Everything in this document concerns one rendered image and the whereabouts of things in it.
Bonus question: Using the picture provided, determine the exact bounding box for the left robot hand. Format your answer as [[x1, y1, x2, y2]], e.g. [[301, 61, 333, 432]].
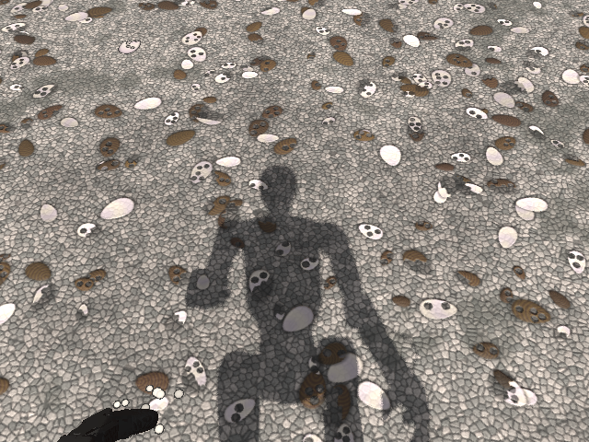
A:
[[57, 408, 158, 442]]

